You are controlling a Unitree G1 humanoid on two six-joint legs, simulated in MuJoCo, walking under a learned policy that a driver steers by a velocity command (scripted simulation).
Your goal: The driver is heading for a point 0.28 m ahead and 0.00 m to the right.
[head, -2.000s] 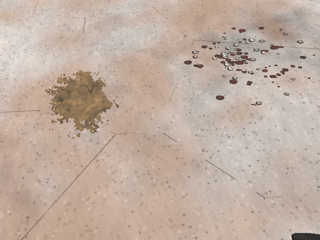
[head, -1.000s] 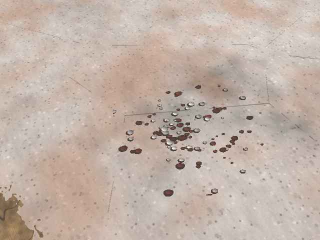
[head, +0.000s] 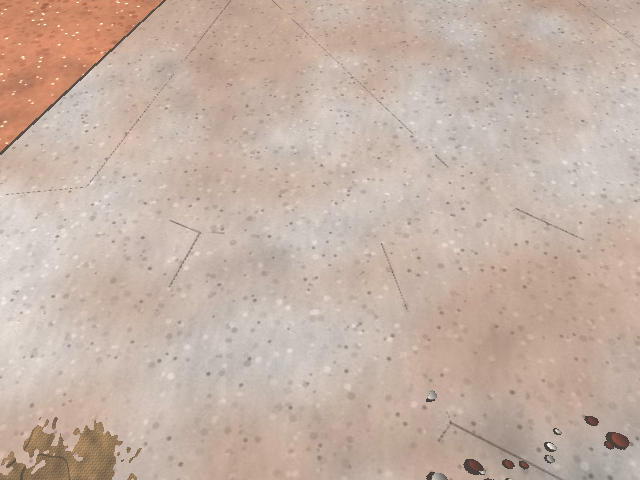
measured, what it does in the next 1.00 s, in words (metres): walks ahead: left foot, then right foot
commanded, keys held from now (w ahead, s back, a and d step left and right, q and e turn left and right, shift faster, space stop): w+q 0.06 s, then no key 0.94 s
